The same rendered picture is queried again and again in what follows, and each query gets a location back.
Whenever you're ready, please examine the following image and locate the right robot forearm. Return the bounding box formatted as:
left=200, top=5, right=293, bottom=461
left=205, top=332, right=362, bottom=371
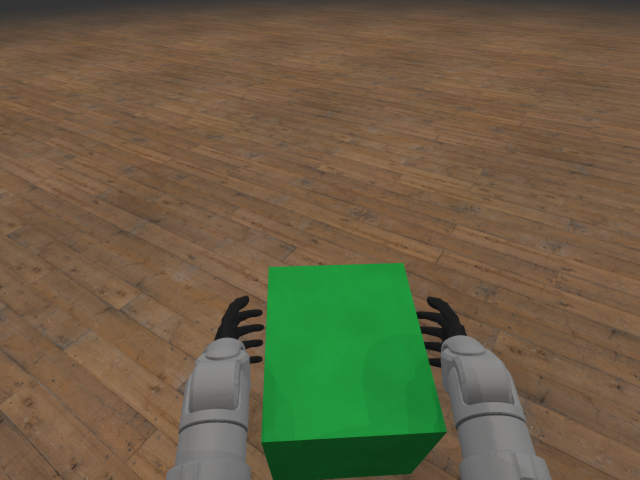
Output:
left=441, top=335, right=552, bottom=480

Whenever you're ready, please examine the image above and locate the robot left hand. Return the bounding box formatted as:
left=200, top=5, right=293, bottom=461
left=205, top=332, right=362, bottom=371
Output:
left=214, top=296, right=264, bottom=364

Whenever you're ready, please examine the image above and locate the carton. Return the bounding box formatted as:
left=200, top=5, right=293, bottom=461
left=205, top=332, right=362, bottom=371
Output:
left=261, top=263, right=447, bottom=480

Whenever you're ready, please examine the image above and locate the robot right hand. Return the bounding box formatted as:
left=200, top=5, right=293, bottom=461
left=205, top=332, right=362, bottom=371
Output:
left=416, top=297, right=467, bottom=368

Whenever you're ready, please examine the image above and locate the left robot forearm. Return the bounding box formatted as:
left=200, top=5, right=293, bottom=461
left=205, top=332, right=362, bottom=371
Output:
left=166, top=338, right=251, bottom=480

